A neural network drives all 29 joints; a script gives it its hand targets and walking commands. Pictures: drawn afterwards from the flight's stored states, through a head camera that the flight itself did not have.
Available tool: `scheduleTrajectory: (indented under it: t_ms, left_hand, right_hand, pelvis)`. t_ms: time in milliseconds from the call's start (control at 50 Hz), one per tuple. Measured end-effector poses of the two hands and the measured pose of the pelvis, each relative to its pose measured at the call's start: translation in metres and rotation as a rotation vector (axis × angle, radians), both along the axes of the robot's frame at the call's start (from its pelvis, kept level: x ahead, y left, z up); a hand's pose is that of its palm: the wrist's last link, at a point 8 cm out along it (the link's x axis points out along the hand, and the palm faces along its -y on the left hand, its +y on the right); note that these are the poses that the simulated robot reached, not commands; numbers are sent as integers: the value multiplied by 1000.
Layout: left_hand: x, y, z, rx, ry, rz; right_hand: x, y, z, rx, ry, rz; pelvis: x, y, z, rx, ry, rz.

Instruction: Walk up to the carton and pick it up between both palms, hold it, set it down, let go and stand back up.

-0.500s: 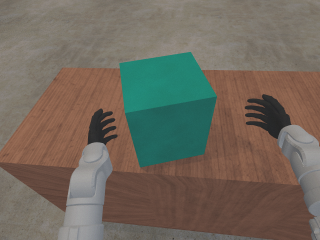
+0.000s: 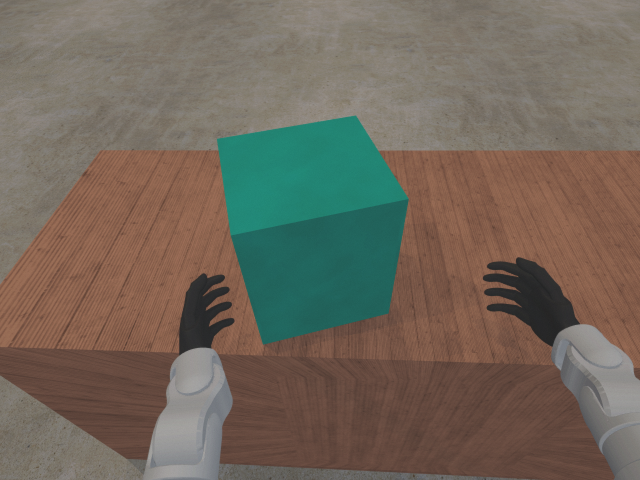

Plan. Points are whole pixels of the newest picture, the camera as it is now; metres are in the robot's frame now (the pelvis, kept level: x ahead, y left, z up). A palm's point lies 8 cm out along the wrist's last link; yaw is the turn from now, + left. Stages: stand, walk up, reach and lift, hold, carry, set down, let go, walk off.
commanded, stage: set down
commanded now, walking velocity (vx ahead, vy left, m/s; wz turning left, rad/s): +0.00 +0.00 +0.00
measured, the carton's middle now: (308, 232) +0.48 +0.05 +0.04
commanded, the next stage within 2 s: let go in 1.94 s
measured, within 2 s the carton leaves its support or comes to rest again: neither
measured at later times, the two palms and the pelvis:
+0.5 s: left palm (199, 397) +0.24 +0.18 +0.02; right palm (565, 387) +0.25 -0.26 +0.01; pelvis +0.00 +0.00 +0.00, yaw -2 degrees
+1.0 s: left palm (175, 430) +0.22 +0.21 -0.02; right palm (538, 424) +0.22 -0.23 -0.03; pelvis +0.02 +0.02 +0.00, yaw -1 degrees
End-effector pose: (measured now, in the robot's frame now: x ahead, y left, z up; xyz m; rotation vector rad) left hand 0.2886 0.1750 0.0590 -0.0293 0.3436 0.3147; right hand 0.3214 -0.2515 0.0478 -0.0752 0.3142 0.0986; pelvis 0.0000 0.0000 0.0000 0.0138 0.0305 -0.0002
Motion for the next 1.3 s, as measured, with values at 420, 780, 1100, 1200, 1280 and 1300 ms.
scheduleTrajectory:
  t_ms: [420, 780, 1100, 1200, 1280, 1300]
  left_hand:
    - [-39, -5, -37, 24, 15, 6]
    - [-59, 17, -69, 32, 137, -22]
    - [-85, 44, -96, 50, 270, -68]
    - [-97, 50, -110, 47, 329, -88]
    - [-104, 55, -116, 48, 355, -101]
    - [-106, 56, -117, 48, 359, -104]
  right_hand:
    - [-62, -6, -38, -34, 39, -13]
    - [-84, 5, -63, -45, 140, -55]
    - [-108, 27, -85, -60, 242, -97]
    - [-117, 36, -94, -73, 284, -104]
    - [-122, 43, -100, -79, 300, -105]
    - [-123, 45, -101, -81, 304, -106]
  pelvis:
    - [2, 4, 0, 1, -31, -24]
    - [8, 12, 1, -1, -43, -23]
    - [25, 23, 3, -12, -74, -15]
    - [27, 26, 3, -14, -75, -17]
    - [27, 28, 3, -15, -75, -17]
    - [27, 29, 3, -15, -76, -17]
